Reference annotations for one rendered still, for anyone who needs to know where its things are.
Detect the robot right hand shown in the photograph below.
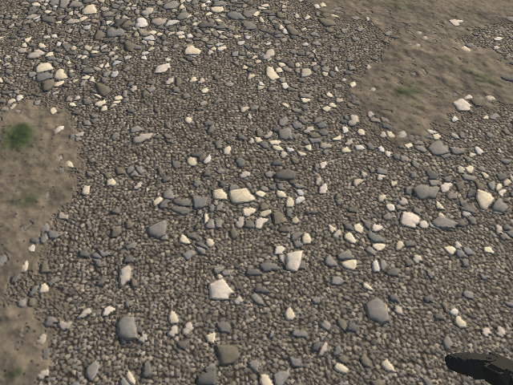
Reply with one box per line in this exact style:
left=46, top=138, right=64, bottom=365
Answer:
left=445, top=352, right=513, bottom=385

